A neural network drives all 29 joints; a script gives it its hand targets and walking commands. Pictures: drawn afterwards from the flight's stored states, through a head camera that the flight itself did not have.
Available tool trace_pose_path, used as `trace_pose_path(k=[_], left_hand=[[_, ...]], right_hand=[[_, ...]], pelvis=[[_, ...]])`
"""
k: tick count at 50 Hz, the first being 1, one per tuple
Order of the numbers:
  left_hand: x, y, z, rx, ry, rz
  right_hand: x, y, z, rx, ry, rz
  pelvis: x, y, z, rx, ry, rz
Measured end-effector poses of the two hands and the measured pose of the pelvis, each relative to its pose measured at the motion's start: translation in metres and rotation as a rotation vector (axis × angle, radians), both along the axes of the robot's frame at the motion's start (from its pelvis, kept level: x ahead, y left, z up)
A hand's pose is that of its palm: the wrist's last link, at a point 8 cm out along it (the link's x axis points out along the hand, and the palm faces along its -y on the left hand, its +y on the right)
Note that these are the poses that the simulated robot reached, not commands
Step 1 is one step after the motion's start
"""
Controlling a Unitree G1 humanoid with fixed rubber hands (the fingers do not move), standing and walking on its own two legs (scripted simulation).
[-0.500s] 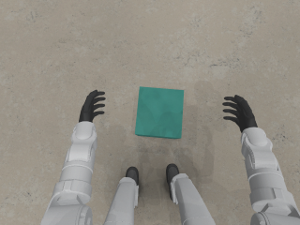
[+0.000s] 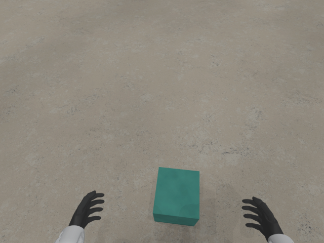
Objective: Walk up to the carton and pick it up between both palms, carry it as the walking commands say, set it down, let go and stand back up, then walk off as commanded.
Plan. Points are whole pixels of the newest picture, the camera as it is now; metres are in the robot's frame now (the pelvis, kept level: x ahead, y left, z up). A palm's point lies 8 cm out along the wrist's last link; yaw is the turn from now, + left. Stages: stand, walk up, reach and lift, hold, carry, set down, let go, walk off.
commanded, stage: let go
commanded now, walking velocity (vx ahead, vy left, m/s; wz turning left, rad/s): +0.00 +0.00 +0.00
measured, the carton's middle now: (176, 196) +0.40 -0.05 -0.67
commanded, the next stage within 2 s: stand in 0.40 s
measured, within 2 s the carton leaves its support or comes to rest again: neither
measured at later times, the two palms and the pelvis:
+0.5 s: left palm (67, 237) +0.15 +0.26 -0.08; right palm (281, 238) +0.14 -0.26 -0.08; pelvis -0.01 +0.00 -0.01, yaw +0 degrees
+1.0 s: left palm out of the picture +0.12 +0.29 -0.09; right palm (294, 240) +0.14 -0.30 -0.09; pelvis +0.01 -0.01 +0.00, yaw +1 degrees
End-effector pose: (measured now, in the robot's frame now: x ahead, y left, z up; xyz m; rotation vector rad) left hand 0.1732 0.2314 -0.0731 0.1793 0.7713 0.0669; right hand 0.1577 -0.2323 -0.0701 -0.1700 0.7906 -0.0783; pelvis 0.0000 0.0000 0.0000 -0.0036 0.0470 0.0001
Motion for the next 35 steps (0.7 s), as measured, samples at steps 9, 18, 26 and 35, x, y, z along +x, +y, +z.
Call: trace_pose_path(k=[9,18,26,35], left_hand=[[-0.019,0.008,0.006,-0.003,0.022,0.002],[-0.019,0.001,0.005,0.000,0.023,-0.015],[-0.031,0.030,-0.007,0.136,0.083,0.031],[-0.051,0.059,-0.012,0.213,0.173,0.089]], right_hand=[[0.001,0.007,0.003,0.004,-0.001,0.028],[-0.006,0.002,0.002,-0.014,0.029,0.012],[-0.014,-0.030,-0.010,-0.129,0.062,-0.019],[-0.010,-0.056,-0.017,-0.190,0.107,-0.014]], pelvis=[[-0.004,0.006,0.000,0.000,-0.114,0.001],[-0.007,0.003,-0.002,0.001,-0.151,-0.001],[-0.005,-0.001,-0.006,-0.002,-0.081,0.002],[0.005,-0.004,-0.005,-0.002,-0.051,0.011]])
